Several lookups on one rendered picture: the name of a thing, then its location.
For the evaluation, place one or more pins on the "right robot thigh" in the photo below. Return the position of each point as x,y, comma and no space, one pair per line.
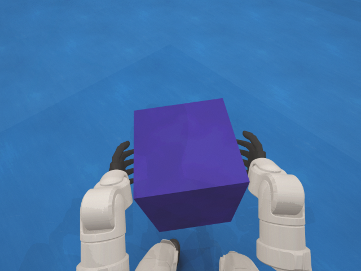
236,262

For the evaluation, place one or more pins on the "robot left hand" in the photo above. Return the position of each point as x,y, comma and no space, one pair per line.
118,158

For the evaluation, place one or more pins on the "robot left forearm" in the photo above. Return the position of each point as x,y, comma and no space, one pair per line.
103,225

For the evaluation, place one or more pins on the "robot right forearm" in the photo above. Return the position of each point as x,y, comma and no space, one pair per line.
281,210

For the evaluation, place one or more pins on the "robot thigh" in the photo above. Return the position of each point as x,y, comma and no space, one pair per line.
236,262
161,257

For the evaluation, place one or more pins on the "robot right hand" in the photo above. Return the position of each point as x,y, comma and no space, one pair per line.
255,149

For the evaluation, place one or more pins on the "carton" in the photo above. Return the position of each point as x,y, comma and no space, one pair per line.
188,169

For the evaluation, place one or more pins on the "left robot thigh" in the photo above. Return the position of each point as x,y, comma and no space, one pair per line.
161,257

